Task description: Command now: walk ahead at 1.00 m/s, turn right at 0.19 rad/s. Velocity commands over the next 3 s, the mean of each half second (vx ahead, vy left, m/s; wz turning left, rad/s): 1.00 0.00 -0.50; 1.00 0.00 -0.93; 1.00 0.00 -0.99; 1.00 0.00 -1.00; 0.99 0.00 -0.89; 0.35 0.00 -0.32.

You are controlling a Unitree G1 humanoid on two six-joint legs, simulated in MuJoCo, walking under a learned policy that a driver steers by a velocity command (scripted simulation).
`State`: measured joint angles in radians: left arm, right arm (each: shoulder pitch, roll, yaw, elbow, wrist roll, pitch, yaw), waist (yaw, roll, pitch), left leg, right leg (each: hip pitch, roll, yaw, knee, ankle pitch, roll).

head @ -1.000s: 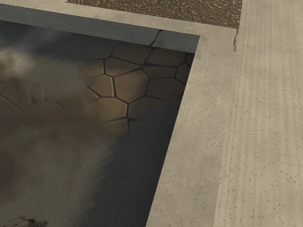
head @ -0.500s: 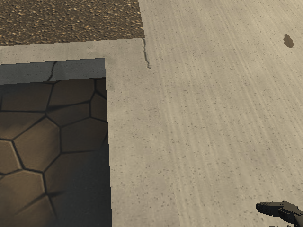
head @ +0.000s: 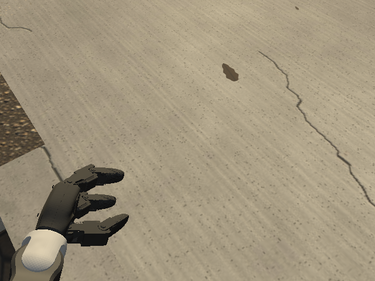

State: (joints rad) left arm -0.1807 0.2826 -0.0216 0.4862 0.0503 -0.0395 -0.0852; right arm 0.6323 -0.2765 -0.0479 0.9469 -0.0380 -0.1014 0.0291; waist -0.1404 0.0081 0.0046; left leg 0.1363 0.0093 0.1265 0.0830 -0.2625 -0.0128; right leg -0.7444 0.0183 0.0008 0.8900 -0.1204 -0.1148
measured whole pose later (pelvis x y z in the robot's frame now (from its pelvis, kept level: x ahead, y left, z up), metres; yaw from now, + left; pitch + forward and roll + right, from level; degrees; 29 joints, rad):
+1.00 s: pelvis +0.91 -0.29 -0.05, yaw -43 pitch +0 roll +1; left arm 0.15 0.32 0.06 0.69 0.02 0.00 -0.02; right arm 0.33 -0.27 -0.03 0.78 -0.03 -0.05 0.00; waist -0.03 0.00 0.07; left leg -0.14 0.08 0.04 1.36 -0.39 -0.04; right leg -0.53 0.15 -0.08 0.80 -0.28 -0.21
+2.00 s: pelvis +1.33 -1.08 -0.01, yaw -99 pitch +1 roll -1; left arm 0.43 0.32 0.06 0.82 0.01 -0.04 0.00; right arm 0.10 -0.25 0.01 0.59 -0.06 -0.04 0.01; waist 0.04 0.00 0.05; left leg -0.65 0.15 -0.09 1.11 -0.39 -0.08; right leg -0.15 0.25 0.09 0.44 -0.28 -0.21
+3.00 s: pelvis +1.08 -1.80 +0.00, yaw -135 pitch +3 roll +0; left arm 0.27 0.28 0.06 0.83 -0.03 0.00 0.03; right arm -0.01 -0.29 -0.03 0.67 0.00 -0.04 -0.03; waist 0.07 0.07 0.05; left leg -0.61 0.02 -0.09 0.67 -0.13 -0.08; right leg -0.19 0.14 0.11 0.41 -0.25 -0.09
